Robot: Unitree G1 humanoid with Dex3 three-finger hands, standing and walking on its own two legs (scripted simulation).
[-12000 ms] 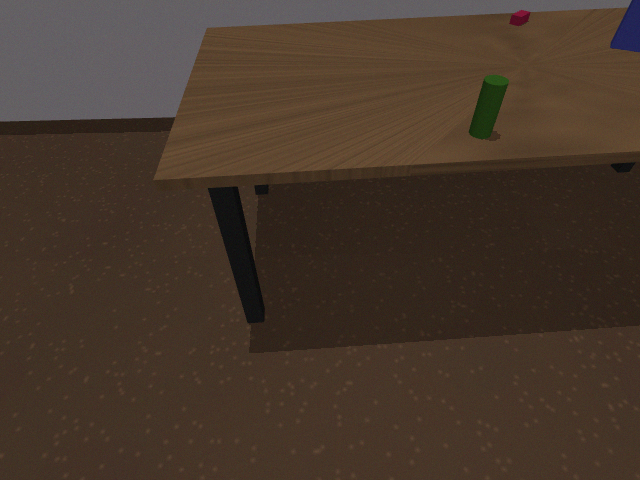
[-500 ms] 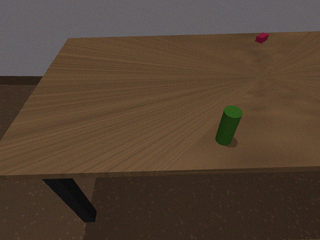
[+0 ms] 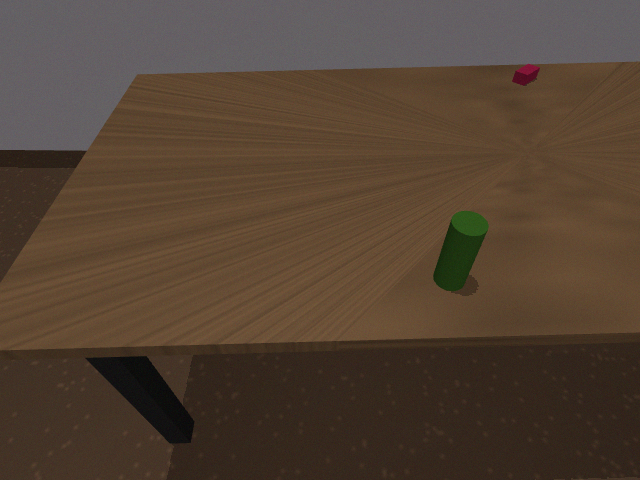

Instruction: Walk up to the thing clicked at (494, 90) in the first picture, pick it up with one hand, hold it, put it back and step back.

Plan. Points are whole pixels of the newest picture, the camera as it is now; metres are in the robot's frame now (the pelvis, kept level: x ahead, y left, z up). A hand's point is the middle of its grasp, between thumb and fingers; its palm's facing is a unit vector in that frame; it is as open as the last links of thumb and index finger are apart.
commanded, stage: stand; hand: right
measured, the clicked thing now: (458, 253) +0.45 -0.20 +0.01
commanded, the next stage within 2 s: rise first in 0.04 s
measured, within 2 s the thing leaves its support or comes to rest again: neither
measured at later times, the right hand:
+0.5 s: hand (542, 476) +0.17 -0.25 -0.09, palm faces +0.22 +0.92 -0.33, open 13.5 cm
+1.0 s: hand (578, 446) +0.18 -0.25 +0.01, palm faces +0.27 +0.90 -0.34, open 17.5 cm
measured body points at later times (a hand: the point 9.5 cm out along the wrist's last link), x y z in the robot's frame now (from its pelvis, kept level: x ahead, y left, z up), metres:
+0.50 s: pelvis -0.01 +0.00 -0.01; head +0.00 +0.01 +0.44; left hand +0.15 +0.28 -0.11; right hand +0.15 -0.30 -0.07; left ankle +0.00 +0.10 -0.75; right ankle -0.04 -0.11 -0.75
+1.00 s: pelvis +0.00 +0.00 -0.01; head -0.01 +0.01 +0.44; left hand +0.15 +0.26 -0.10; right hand +0.16 -0.30 +0.03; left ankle +0.00 +0.10 -0.75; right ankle -0.04 -0.11 -0.75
